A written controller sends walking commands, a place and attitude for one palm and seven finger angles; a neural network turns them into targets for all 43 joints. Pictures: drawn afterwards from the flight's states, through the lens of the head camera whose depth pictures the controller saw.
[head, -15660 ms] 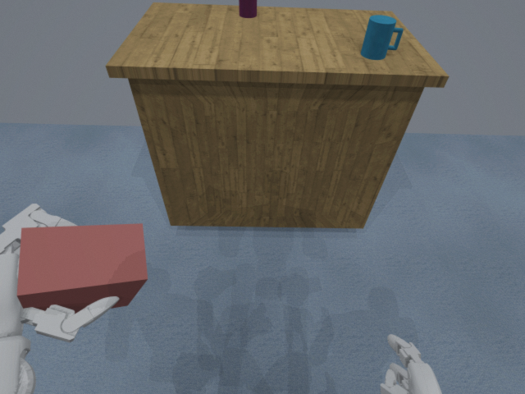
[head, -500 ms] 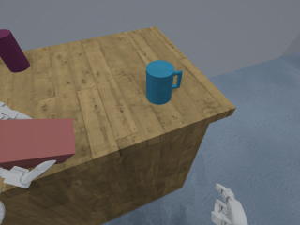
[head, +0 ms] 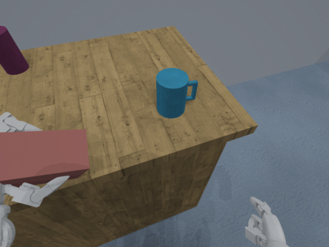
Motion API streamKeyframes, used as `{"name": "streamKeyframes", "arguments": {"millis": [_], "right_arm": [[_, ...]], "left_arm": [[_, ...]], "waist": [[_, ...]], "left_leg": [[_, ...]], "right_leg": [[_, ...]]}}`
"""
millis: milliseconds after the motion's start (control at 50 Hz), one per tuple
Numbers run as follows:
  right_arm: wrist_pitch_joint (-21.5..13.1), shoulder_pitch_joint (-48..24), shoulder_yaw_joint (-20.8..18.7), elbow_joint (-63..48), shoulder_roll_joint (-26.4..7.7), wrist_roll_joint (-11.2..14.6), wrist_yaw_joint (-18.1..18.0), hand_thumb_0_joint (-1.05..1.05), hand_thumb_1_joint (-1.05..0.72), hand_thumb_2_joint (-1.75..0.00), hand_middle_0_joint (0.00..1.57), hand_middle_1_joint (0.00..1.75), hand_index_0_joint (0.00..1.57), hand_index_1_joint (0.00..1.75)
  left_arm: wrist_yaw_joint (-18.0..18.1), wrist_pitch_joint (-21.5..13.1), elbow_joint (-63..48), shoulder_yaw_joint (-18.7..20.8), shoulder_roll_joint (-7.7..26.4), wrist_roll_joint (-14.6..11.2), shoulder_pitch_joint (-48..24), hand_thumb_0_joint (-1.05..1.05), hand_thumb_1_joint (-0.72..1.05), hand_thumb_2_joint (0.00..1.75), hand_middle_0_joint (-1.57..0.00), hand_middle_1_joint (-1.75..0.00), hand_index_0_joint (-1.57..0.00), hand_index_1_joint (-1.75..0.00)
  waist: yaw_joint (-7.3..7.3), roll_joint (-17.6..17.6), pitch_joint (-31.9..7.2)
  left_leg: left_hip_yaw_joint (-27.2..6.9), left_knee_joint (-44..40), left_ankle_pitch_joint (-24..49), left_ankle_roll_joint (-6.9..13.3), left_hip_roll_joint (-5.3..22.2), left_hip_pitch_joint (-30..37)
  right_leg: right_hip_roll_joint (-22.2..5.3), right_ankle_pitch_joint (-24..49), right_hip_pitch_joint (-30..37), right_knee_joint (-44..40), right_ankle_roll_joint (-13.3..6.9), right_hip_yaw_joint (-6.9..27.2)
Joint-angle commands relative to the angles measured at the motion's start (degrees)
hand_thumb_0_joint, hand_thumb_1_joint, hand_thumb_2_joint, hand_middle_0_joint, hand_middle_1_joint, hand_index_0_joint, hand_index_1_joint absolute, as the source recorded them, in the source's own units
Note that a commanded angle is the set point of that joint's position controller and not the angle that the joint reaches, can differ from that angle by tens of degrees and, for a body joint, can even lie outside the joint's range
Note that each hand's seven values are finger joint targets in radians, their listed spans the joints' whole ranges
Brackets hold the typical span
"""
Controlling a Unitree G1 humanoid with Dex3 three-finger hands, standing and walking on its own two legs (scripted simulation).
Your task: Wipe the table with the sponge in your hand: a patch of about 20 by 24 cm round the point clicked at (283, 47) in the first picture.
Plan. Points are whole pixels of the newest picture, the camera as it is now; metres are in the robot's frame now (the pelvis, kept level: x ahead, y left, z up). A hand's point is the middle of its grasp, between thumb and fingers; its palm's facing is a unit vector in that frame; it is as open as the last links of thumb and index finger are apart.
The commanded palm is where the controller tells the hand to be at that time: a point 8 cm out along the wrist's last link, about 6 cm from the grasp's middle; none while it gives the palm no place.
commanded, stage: come to a stop and stand still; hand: left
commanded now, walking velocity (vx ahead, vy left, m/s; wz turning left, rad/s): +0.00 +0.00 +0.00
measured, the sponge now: (58, 159) +0.23 +0.20 +0.17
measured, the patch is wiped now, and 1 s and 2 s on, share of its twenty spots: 0.00 0.00 0.00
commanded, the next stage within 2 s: look again from close up in 1.42 s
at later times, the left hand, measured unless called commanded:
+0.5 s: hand out of the picture +0.21 +0.34 +0.18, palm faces +0.41 -0.86 -0.30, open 10.0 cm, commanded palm +0.15 +0.36 +0.19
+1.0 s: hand out of the picture +0.23 +0.34 +0.18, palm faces +0.41 -0.86 -0.30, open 10.0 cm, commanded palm +0.17 +0.37 +0.19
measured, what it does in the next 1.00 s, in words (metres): shifts its weight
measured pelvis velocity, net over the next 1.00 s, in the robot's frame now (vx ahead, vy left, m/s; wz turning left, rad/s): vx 0.00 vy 0.10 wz -0.03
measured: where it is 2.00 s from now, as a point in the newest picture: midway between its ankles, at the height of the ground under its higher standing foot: outside the picture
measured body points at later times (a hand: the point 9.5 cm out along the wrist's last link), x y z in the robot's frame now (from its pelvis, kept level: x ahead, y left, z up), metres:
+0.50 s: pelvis -0.03 +0.09 +0.00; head -0.04 +0.11 +0.45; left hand +0.18 +0.38 +0.20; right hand +0.11 -0.14 -0.07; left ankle +0.01 +0.14 -0.73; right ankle +0.02 -0.05 -0.73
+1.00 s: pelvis +0.00 +0.10 +0.01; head +0.01 +0.12 +0.46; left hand +0.20 +0.39 +0.20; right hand +0.18 -0.12 -0.06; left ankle +0.01 +0.14 -0.73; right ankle +0.02 -0.04 -0.73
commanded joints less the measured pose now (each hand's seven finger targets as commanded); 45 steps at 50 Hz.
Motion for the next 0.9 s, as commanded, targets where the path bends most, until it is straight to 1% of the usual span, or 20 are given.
{"name": "streamKeyframes", "arguments": {"millis": [0,20,40,60,100,120,140,200,220,240,320,340,420,440,520,560,620,640,760,880], "right_arm": [[-8.0,3.0,-2.4,-6.0,-1.3,-1.3,0.1,0.00,-0.90,-0.90,0.20,0.30,0.20,0.30],[-6.8,-0.5,-0.8,-6.8,-3.2,0.5,1.4,0.00,-0.90,-0.90,0.20,0.30,0.20,0.30],[-6.6,2.3,-1.3,-6.4,-4.1,0.6,1.6,0.00,-0.90,-0.90,0.20,0.30,0.20,0.30],[-6.7,1.0,-1.3,-7.3,-4.4,0.7,1.9,0.00,-0.90,-0.90,0.20,0.30,0.20,0.30],[-7.7,-1.2,-1.7,-8.5,-5.2,0.9,2.7,0.00,-0.90,-0.90,0.20,0.30,0.20,0.30],[-8.1,-3.7,-1.6,-8.8,-4.9,1.5,3.3,0.00,-0.90,-0.90,0.20,0.30,0.20,0.30],[-7.8,-2.6,-1.9,-9.6,-5.4,1.0,3.2,0.00,-0.90,-0.90,0.20,0.30,0.20,0.30],[-7.5,-4.1,-1.0,-10.6,-5.2,0.4,2.7,0.00,-0.90,-0.90,0.20,0.30,0.20,0.30],[-7.2,-5.7,-0.6,-10.4,-5.4,0.4,2.5,0.00,-0.90,-0.90,0.20,0.30,0.20,0.30],[-6.9,-4.6,-0.5,-10.9,-4.9,0.2,1.8,0.00,-0.90,-0.90,0.20,0.30,0.20,0.30],[-6.6,-3.1,-0.1,-10.0,-4.6,0.5,1.4,0.00,-0.90,-0.90,0.20,0.30,0.20,0.30],[-6.6,-2.1,-0.3,-9.9,-4.6,0.5,1.2,0.00,-0.90,-0.90,0.20,0.30,0.20,0.30],[-7.3,-1.9,-0.1,-9.7,-4.2,0.7,2.1,0.00,-0.90,-0.90,0.20,0.30,0.20,0.30],[-7.3,-1.3,-0.4,-10.0,-4.5,0.5,2.0,0.00,-0.90,-0.90,0.20,0.30,0.20,0.30],[-7.6,-2.5,-0.2,-9.7,-4.3,0.7,2.7,0.00,-0.90,-0.90,0.20,0.30,0.20,0.30],[-7.4,-1.4,-0.7,-9.6,-4.5,0.4,2.4,0.00,-0.90,-0.90,0.20,0.30,0.20,0.30],[-7.5,-1.9,-0.5,-9.1,-4.2,0.1,2.7,0.00,-0.90,-0.90,0.20,0.30,0.20,0.30],[-7.3,-1.3,-0.7,-9.2,-4.1,0.0,2.4,0.00,-0.90,-0.90,0.20,0.30,0.20,0.30],[-7.1,-1.2,-0.9,-9.0,-4.4,-0.1,2.3,0.00,-0.90,-0.90,0.20,0.30,0.20,0.30],[-6.6,-1.5,-1.0,-9.0,-4.7,0.1,2.3,0.00,-0.90,-0.90,0.20,0.30,0.20,0.30]], "left_arm": [[-2.6,-5.6,14.1,14.7,18.2,2.3,-22.7,0.00,0.10,1.30,-1.20,-1.60,-1.20,-1.60],[-1.7,-5.4,6.0,11.8,16.3,-0.5,-14.5,0.00,0.10,1.30,-1.20,-1.60,-1.20,-1.60],[-1.8,-5.5,10.6,12.0,15.1,0.4,-16.9,0.00,0.10,1.30,-1.20,-1.60,-1.20,-1.60],[-2.7,-6.6,8.2,8.3,12.7,-0.1,-18.1,0.00,0.10,1.30,-1.20,-1.60,-1.20,-1.60],[-3.5,-6.8,2.0,4.4,9.1,-0.7,-11.6,0.00,0.10,1.30,-1.20,-1.60,-1.20,-1.60],[-3.8,-6.3,1.7,2.5,7.0,-1.3,-7.6,0.00,0.10,1.30,-1.20,-1.60,-1.20,-1.60],[-3.9,-5.8,-0.4,2.8,7.0,-0.9,-4.6,0.00,0.10,1.30,-1.20,-1.60,-1.20,-1.60],[-3.7,-4.9,-4.5,6.7,10.8,0.0,-3.7,0.00,0.10,1.30,-1.20,-1.60,-1.20,-1.60],[-3.2,-4.7,-5.3,9.8,13.8,-0.1,-3.3,0.00,0.10,1.30,-1.20,-1.60,-1.20,-1.60],[-3.1,-4.7,-3.9,9.1,11.8,0.1,-4.6,0.00,0.10,1.30,-1.20,-1.60,-1.20,-1.60],[-2.9,-4.1,0.2,9.1,10.8,1.0,-9.6,0.00,0.10,1.30,-1.20,-1.60,-1.20,-1.60],[-3.0,-4.1,1.4,7.9,9.5,1.3,-11.8,0.00,0.10,1.30,-1.20,-1.60,-1.20,-1.60],[-3.8,-3.8,1.2,5.3,8.0,1.7,-12.0,0.00,0.10,1.30,-1.20,-1.60,-1.20,-1.60],[-3.8,-4.0,-0.1,4.3,7.4,1.9,-13.2,0.00,0.10,1.30,-1.20,-1.60,-1.20,-1.60],[-3.8,-3.6,-1.9,4.3,7.8,2.4,-11.1,0.00,0.10,1.30,-1.20,-1.60,-1.20,-1.60],[-3.5,-3.9,-2.3,4.0,7.5,2.6,-12.5,0.00,0.10,1.30,-1.20,-1.60,-1.20,-1.60],[-3.2,-4.2,-2.0,6.8,9.7,2.7,-11.2,0.00,0.10,1.30,-1.20,-1.60,-1.20,-1.60],[-3.3,-4.5,-2.0,4.6,7.3,2.5,-11.7,0.00,0.10,1.30,-1.20,-1.60,-1.20,-1.60],[-3.3,-4.9,-3.2,5.4,8.4,1.9,-10.8,0.00,0.10,1.30,-1.20,-1.60,-1.20,-1.60],[-3.5,-4.7,-2.7,4.1,7.5,1.4,-10.9,0.00,0.10,1.30,-1.20,-1.60,-1.20,-1.60]], "waist": [[2.12,-0.6,-12.4],[1.63,7.4,-11.8],[0.93,5.0,-15.0],[1.23,4.7,-15.8],[2.21,1.8,-13.8],[2.62,0.4,-15.3],[2.30,-2.7,-14.0],[1.79,-4.5,-9.0],[1.88,-2.2,-8.4],[1.06,-1.6,-7.0],[0.91,11.0,-4.2],[0.61,11.7,-3.8],[0.85,8.8,-5.6],[0.46,7.2,-4.9],[1.02,6.8,-3.6],[0.68,6.1,-2.8],[0.94,7.3,-4.8],[0.51,6.8,-4.9],[0.58,7.2,-7.2],[0.56,6.0,-7.5]], "left_leg": [[-3.1,5.8,6.7,0.9,-0.5,-6.6],[-2.5,3.9,5.2,0.7,-0.2,-4.3],[-0.1,2.4,4.1,0.3,0.5,-3.3],[-0.3,0.8,3.6,0.6,-0.4,-2.1],[-1.1,-2.8,7.7,1.9,0.3,1.8],[-1.5,-3.4,9.7,2.7,2.0,5.7],[-2.9,-3.7,10.1,3.2,3.2,4.0],[-5.4,-8.0,-2.7,3.3,4.0,-1.4],[-4.9,-9.1,-5.8,3.4,4.1,-0.8],[-6.4,-10.5,-9.4,3.8,4.7,-3.6],[-8.8,-18.3,-18.1,4.2,7.6,-10.5],[-10.2,-18.9,-19.9,4.5,8.4,-12.4],[-8.4,-17.2,-15.2,3.7,7.8,-6.9],[-11.0,-17.6,-16.7,3.5,8.1,-8.4],[-10.2,-20.3,-18.6,2.4,8.0,-9.2],[-11.8,-20.4,-18.6,1.7,8.0,-9.8],[-10.1,-19.2,-13.5,0.9,7.4,-5.8],[-11.1,-18.0,-11.3,0.5,7.2,-4.5],[-10.1,-15.3,1.1,-1.5,6.3,0.5],[-8.2,-13.0,7.3,-1.7,5.3,1.6]], "right_leg": [[-17.1,39.4,8.5,-9.2,1.0,29.4],[-17.4,41.3,10.7,-7.4,-0.1,24.7],[-17.2,37.1,12.2,-8.3,0.4,21.8],[-15.5,33.4,12.7,-8.8,2.7,18.6],[-11.7,23.7,10.2,-10.3,6.1,16.1],[-9.1,18.2,8.0,-8.8,6.6,14.6],[-8.3,13.5,7.9,-9.4,6.9,12.9],[-6.4,-3.4,4.7,-12.8,5.0,12.8],[-5.1,-6.9,2.7,-12.6,4.9,12.3],[-5.3,-8.6,3.0,-12.1,4.7,11.2],[-1.2,-2.8,7.3,-3.0,5.0,7.7],[-1.4,-1.7,8.6,-1.3,5.0,7.2],[-0.8,1.2,8.0,-3.7,5.3,7.0],[-1.3,0.6,8.8,-4.8,5.2,7.5],[-0.1,0.5,9.3,-3.6,5.3,6.9],[-0.3,0.2,9.2,-4.3,4.9,7.5],[0.0,1.8,8.8,-5.8,5.0,7.0],[-0.3,2.3,8.2,-6.9,4.7,7.4],[-0.7,6.2,8.0,-8.2,4.3,8.1],[-1.5,10.4,8.3,-8.9,4.1,8.7]]}}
